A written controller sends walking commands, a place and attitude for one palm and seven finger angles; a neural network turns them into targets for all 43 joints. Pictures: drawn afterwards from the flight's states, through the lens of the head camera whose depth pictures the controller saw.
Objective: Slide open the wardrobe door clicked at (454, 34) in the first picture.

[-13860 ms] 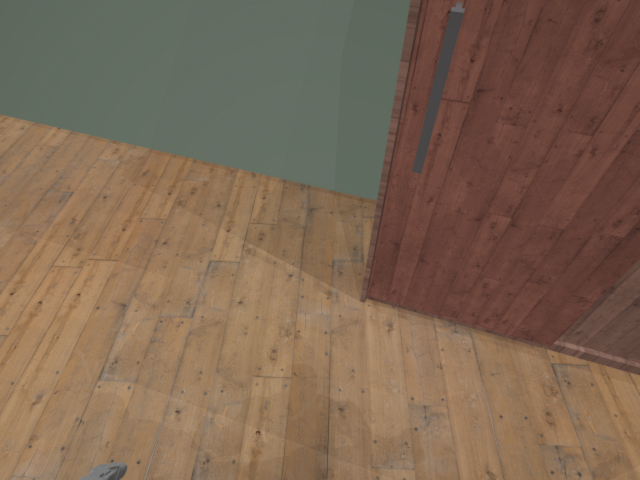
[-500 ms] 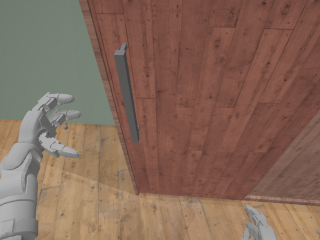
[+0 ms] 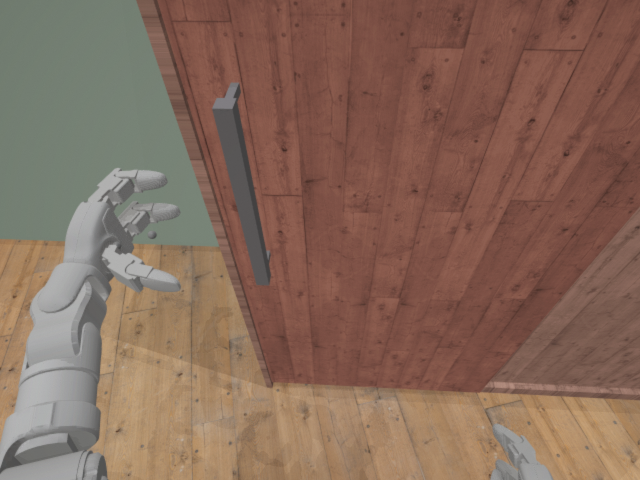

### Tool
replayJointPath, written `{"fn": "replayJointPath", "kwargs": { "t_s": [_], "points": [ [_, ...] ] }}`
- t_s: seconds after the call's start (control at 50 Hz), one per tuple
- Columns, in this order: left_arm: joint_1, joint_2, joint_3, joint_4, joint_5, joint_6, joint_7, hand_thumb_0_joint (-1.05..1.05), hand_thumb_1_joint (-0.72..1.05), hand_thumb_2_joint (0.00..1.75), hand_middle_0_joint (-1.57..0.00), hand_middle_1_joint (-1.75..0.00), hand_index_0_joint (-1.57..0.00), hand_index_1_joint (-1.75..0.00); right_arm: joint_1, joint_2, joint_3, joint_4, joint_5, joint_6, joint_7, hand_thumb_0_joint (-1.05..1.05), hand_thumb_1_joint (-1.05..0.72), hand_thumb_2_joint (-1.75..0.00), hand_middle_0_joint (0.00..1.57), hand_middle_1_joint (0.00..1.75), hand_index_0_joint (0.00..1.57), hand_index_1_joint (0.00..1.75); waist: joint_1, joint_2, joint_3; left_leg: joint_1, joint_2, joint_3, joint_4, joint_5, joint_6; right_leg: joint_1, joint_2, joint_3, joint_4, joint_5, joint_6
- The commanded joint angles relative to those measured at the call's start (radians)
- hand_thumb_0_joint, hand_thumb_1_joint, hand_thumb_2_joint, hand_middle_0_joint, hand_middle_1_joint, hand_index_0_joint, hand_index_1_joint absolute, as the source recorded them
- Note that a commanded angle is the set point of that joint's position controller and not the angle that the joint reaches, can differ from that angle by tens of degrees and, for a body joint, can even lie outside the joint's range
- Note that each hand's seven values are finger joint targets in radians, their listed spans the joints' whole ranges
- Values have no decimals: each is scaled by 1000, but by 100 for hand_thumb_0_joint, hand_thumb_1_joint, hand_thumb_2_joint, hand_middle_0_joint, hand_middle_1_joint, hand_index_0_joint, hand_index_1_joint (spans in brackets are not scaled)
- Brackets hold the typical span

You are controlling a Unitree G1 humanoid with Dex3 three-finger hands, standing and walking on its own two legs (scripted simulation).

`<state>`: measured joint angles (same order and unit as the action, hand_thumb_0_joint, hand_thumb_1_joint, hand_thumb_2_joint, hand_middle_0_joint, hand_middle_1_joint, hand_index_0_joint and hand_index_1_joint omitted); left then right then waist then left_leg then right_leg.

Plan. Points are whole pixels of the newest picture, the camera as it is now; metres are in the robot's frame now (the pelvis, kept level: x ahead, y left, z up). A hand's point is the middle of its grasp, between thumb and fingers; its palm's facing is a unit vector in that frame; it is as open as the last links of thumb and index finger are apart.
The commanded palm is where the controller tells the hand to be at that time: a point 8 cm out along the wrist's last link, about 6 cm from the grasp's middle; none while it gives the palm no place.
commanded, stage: move the hooked fingers beside the handle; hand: left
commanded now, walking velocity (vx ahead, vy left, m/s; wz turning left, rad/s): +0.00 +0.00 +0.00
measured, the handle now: (251, 201) +0.46 +0.13 +0.09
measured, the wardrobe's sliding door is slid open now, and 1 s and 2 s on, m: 0.00 0.00 0.00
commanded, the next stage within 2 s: feel for the door with the fingertips in 1.30 s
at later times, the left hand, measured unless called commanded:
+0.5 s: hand (190, 210) +0.41 +0.19 +0.13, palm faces +0.00 -1.00 -0.01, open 14.0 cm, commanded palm +0.38 +0.24 +0.13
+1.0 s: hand (192, 213) +0.40 +0.19 +0.13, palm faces +0.01 -1.00 -0.01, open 14.0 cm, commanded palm +0.37 +0.24 +0.12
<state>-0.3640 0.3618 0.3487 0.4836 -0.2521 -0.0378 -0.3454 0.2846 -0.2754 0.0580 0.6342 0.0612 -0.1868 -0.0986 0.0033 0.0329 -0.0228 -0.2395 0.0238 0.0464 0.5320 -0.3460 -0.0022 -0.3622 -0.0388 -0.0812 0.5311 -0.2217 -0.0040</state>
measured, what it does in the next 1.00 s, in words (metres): stands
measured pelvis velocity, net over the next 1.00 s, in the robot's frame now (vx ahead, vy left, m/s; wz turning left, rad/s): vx -0.01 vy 0.00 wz -0.01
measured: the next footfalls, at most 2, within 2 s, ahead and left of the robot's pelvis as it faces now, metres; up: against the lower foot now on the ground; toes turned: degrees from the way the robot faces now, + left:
none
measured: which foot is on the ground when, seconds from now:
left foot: down 0.00-1.00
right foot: down 0.00-1.00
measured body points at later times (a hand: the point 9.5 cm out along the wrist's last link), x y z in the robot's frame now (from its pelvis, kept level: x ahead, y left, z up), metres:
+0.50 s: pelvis +0.00 +0.00 +0.00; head +0.03 -0.01 +0.45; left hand +0.40 +0.25 +0.13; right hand +0.11 -0.26 -0.11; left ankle -0.05 +0.12 -0.73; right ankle +0.03 -0.12 -0.73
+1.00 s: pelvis -0.01 +0.00 +0.00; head +0.02 -0.02 +0.45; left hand +0.39 +0.24 +0.13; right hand +0.11 -0.26 -0.11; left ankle -0.05 +0.12 -0.73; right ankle +0.03 -0.12 -0.73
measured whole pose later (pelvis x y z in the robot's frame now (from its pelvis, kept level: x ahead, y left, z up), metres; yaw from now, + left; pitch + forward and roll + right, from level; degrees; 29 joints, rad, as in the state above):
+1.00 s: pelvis -0.01 +0.00 +0.00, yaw +0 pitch +5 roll +0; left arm -0.54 0.33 0.29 0.70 -0.20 -0.15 -0.26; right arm 0.30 -0.27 0.04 0.64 0.06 -0.12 -0.08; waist -0.02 0.03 -0.03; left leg -0.29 0.03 0.05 0.55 -0.34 0.00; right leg -0.41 -0.04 -0.07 0.55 -0.22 -0.01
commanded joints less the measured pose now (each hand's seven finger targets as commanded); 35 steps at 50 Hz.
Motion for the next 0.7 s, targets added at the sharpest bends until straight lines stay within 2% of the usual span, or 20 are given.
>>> {"fn": "replayJointPath", "kwargs": {
  "t_s": [0.0,0.02,0.06,0.1,0.12,0.16,0.18,0.22,0.24,0.26,0.32,0.38,0.4,0.42,0.44,0.5,0.56,0.62,0.64,0.68],
  "points": [
    [-442,253,45,-201,-3,-75,18,0,-50,30,-30,-120,-30,-120,-34,-125,-53,-132,-3,-40,-15,0,-90,-90,20,30,20,30,-18,22,-273,-23,-18,-27,-68,282,17,205,17,36,-25,239,-17],
    [-476,234,19,-210,0,-84,19,0,-50,30,-30,-120,-30,-120,-36,-124,-54,-132,-4,-38,-15,0,-90,-90,20,30,20,30,-27,19,-274,-8,-14,-28,-64,292,19,198,19,38,-26,245,-17],
    [-477,220,17,-198,-4,-97,24,0,-50,30,-30,-120,-30,-120,-28,-121,-56,-126,-7,-40,-14,0,-90,-90,20,30,20,30,-22,16,-315,4,-16,-26,-58,318,19,221,20,39,-19,278,-17],
    [-465,218,22,-144,-4,-97,28,0,-50,30,-30,-120,-30,-120,-21,-124,-54,-118,-6,-36,-12,0,-90,-90,20,30,20,30,-20,1,-291,-15,-17,-28,-59,311,16,210,20,35,-18,278,-17],
    [-464,243,36,-108,2,-95,31,0,-50,30,-30,-120,-30,-120,-14,-130,-54,-111,-7,-29,-10,0,-90,-90,20,30,20,30,-19,-27,-276,-31,-13,-31,-60,309,17,213,20,33,-16,276,-18],
    [-446,236,40,-88,7,-90,36,0,-50,30,-30,-120,-30,-120,-16,-128,-56,-119,-6,-21,-5,0,-90,-90,20,30,20,30,-10,-21,-286,-48,-17,-24,-61,311,18,225,17,36,-9,288,-17],
    [-473,218,18,-91,11,-92,37,0,-50,30,-30,-120,-30,-120,-16,-125,-56,-117,-5,-18,-4,0,-90,-90,20,30,20,30,-19,10,-278,-40,-18,-21,-59,318,16,212,16,36,-10,295,-18],
    [-491,238,26,-73,20,-95,48,0,-50,30,-30,-120,-30,-120,-7,-131,-57,-119,-7,-9,0,0,-90,-90,20,30,20,30,-18,-20,-282,-46,-14,-27,-54,323,17,210,18,34,-4,291,-19],
    [-532,231,19,-94,21,-103,54,0,-50,30,-30,-120,-30,-120,-6,-127,-58,-120,-7,-8,1,0,-90,-90,20,30,20,30,-25,5,-297,-40,-17,-23,-53,321,18,211,18,39,-6,295,-17],
    [-521,224,22,-90,20,-108,59,0,-50,30,-30,-120,-30,-120,-4,-124,-59,-121,-9,-7,3,0,-90,-90,20,30,20,30,-17,9,-308,-38,-18,-24,-53,325,17,219,18,39,-5,300,-19],
    [-538,252,43,-48,22,-124,68,0,-50,30,-30,-120,-30,-120,12,-134,-62,-112,-11,1,4,0,-90,-90,20,30,20,30,-22,-54,-306,-62,-14,-23,-49,317,20,229,20,42,0,304,-15],
    [-560,216,10,-77,31,-143,69,0,-50,30,-30,-120,-30,-120,14,-123,-65,-113,-11,3,9,0,-90,-90,20,30,20,30,-22,32,-339,-33,-19,-17,-44,353,17,228,20,45,5,334,-20],
    [-568,189,-16,-65,34,-143,70,0,-50,30,-30,-120,-30,-120,19,-122,-64,-113,-10,4,10,0,-90,-90,20,30,20,30,-29,32,-339,-28,-18,-18,-42,359,16,217,22,42,6,336,-20],
    [-578,209,-3,-47,34,-144,74,0,-50,30,-30,-120,-30,-120,26,-128,-67,-107,-10,8,9,0,-90,-90,20,30,20,30,-35,-9,-323,-38,-14,-23,-40,354,18,214,23,38,6,332,-18],
    [-597,184,-25,-28,34,-144,75,0,-50,30,-30,-120,-30,-120,26,-127,-65,-104,-9,10,11,0,-90,-90,20,30,20,30,-42,-19,-302,-45,-14,-25,-46,335,18,197,25,37,1,313,-17],
    [-589,179,-14,-17,36,-150,91,0,-50,30,-30,-120,-30,-120,34,-125,-69,-101,-12,14,15,0,-90,-90,20,30,20,30,-31,7,-335,-37,-18,-22,-43,338,15,203,25,38,4,314,-20],
    [-553,218,26,5,41,-155,103,0,-50,30,-30,-120,-30,-120,32,-130,-70,-107,-14,23,20,0,-90,-90,20,30,20,30,-20,-49,-327,-77,-19,-18,-51,311,20,232,25,44,4,310,-16],
    [-536,241,38,-2,47,-168,102,0,-50,30,-30,-120,-30,-120,26,-132,-68,-117,-14,32,22,0,-90,-90,20,30,20,30,-9,-39,-323,-90,-19,-14,-54,313,22,253,22,47,9,317,-18],
    [-551,236,34,-37,47,-175,99,0,-50,30,-30,-120,-30,-120,19,-127,-68,-125,-13,31,23,0,-90,-90,20,30,20,30,-10,-8,-340,-78,-20,-11,-55,317,22,258,21,52,9,326,-18],
    [-549,208,8,-52,43,-179,94,0,-50,30,-30,-120,-30,-120,16,-123,-67,-127,-9,30,22,0,-90,-90,20,30,20,30,-17,-4,-332,-68,-19,-10,-58,311,21,244,25,49,3,315,-19]
  ]
}}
